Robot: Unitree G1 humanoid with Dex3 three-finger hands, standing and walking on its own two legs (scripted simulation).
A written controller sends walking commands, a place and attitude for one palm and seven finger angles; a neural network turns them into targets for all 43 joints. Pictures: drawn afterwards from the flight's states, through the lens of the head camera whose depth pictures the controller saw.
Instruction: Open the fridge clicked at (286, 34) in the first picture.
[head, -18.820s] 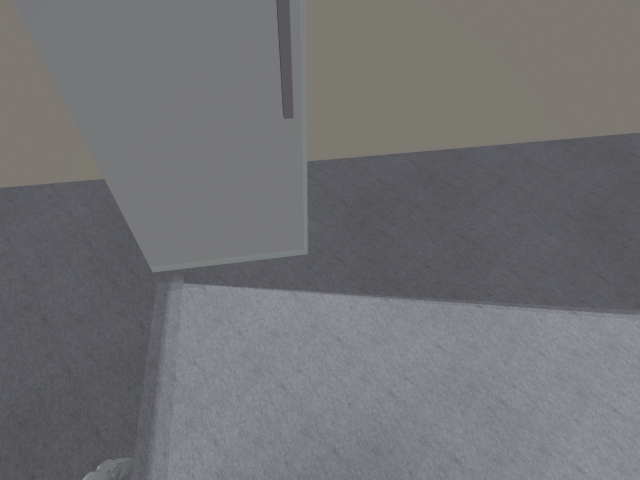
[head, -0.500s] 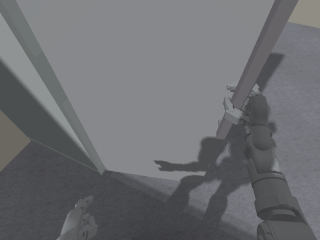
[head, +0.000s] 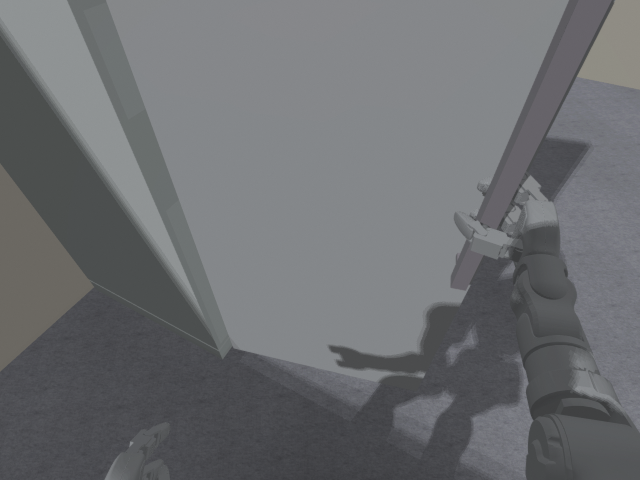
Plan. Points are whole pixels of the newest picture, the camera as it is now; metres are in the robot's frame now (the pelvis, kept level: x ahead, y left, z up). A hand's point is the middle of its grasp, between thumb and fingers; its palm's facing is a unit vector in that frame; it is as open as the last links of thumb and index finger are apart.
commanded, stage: loosen the grip on the handle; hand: right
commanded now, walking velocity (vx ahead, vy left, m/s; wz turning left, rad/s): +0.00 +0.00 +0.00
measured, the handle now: (507, 163) +0.48 -0.17 +0.18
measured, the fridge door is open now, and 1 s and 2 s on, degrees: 76 75 75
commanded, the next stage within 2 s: slip the hand off the handle in 0.38 s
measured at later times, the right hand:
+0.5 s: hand (488, 232) +0.43 -0.17 +0.09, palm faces +0.09 +0.99 -0.10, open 14.5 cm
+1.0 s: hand (536, 247) +0.42 -0.23 +0.09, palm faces +0.12 +0.99 -0.11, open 14.7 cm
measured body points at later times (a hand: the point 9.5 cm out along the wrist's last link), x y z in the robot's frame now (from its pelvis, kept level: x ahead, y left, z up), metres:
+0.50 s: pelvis +0.01 +0.00 +0.00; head +0.05 +0.00 +0.44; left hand +0.08 +0.27 -0.11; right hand +0.42 -0.22 +0.10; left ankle +0.03 +0.12 -0.72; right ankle +0.05 -0.11 -0.72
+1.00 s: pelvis +0.03 -0.01 -0.01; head +0.06 -0.02 +0.44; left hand +0.16 +0.24 -0.10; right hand +0.41 -0.28 +0.10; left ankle +0.03 +0.12 -0.72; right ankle +0.05 -0.11 -0.72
